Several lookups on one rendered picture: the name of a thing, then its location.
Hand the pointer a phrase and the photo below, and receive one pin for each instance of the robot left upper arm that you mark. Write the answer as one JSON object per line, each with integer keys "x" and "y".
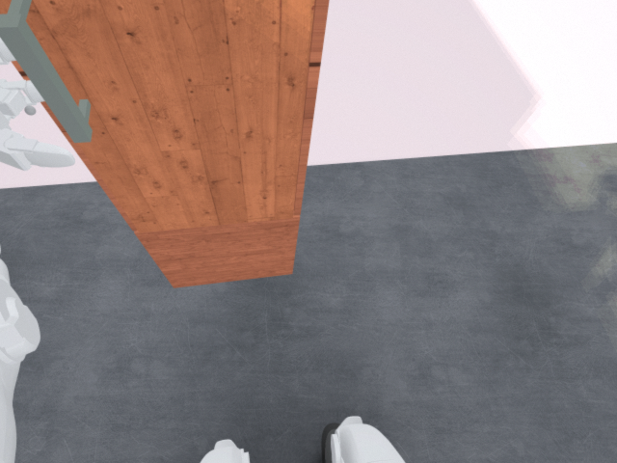
{"x": 19, "y": 335}

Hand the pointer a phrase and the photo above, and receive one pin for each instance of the left robot hand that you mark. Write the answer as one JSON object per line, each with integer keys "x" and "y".
{"x": 15, "y": 149}

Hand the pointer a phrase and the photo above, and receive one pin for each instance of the handle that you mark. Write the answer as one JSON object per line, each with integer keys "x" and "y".
{"x": 21, "y": 41}

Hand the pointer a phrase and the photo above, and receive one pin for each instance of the right robot shin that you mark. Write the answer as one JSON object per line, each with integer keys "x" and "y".
{"x": 350, "y": 420}

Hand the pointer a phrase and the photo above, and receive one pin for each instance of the robot right thigh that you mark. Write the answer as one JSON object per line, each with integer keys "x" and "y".
{"x": 362, "y": 443}

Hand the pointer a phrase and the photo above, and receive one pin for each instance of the cupboard door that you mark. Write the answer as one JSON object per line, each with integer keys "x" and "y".
{"x": 196, "y": 105}

